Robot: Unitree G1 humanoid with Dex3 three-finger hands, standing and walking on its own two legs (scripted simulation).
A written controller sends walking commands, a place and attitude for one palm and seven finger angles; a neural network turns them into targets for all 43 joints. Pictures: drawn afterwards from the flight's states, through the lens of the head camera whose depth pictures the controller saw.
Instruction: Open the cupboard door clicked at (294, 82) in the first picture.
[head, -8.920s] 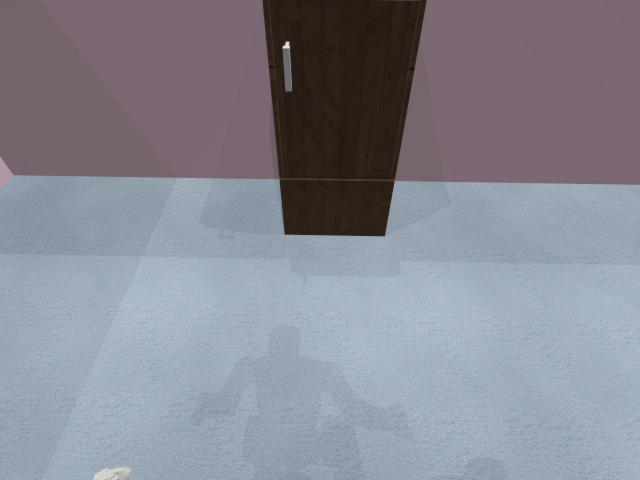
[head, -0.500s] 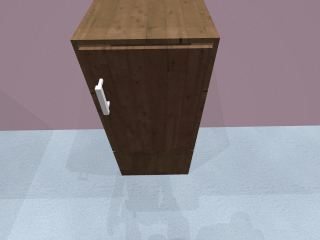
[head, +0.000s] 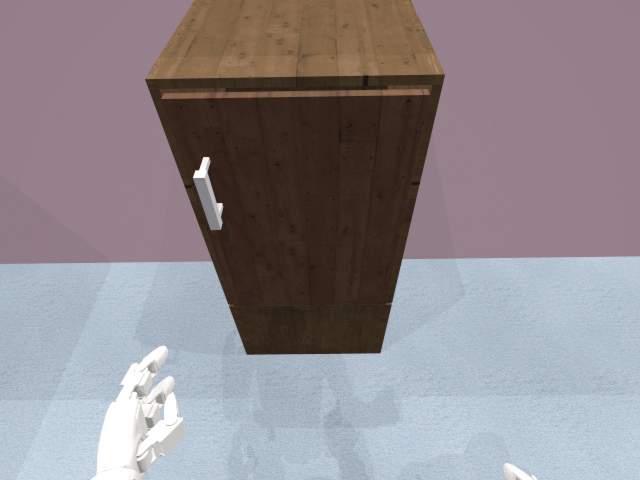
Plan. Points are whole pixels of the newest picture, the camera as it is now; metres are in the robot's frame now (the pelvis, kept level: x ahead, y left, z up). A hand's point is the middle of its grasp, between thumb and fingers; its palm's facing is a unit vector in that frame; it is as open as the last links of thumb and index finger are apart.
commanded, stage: raise the hand with hooked fingers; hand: left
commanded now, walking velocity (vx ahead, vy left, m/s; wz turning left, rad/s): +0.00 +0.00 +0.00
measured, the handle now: (211, 194) +0.57 +0.22 +0.01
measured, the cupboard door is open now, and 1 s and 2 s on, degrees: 0 0 0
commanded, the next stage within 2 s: move the hooked fingers beside the handle in 1.92 s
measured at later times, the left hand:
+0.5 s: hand (155, 433) +0.19 +0.21 -0.03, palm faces -0.02 -1.00 -0.05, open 10.1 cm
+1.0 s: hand (118, 392) +0.23 +0.26 +0.00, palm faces +0.04 -1.00 -0.06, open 13.1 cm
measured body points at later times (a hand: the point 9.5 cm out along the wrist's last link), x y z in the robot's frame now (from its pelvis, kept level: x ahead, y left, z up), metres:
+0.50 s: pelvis -0.05 +0.01 -0.08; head +0.02 +0.02 +0.36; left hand +0.18 +0.27 -0.02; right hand +0.14 -0.19 -0.16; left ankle -0.04 +0.13 -0.72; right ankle +0.02 -0.11 -0.72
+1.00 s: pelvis -0.03 +0.03 -0.05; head +0.03 +0.05 +0.39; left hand +0.22 +0.31 +0.01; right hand +0.15 -0.22 -0.11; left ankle -0.04 +0.13 -0.72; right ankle +0.02 -0.11 -0.72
